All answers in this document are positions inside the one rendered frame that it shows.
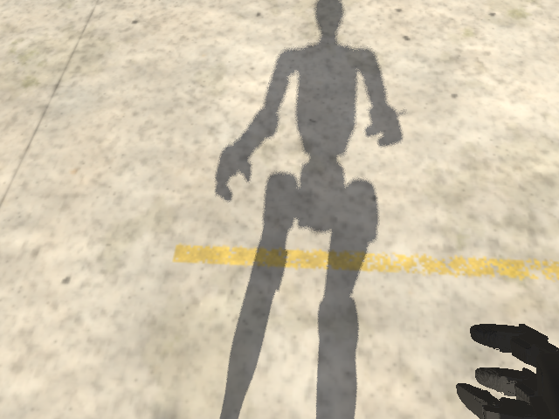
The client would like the right robot hand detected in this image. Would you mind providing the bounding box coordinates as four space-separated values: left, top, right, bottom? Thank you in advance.
456 324 559 419

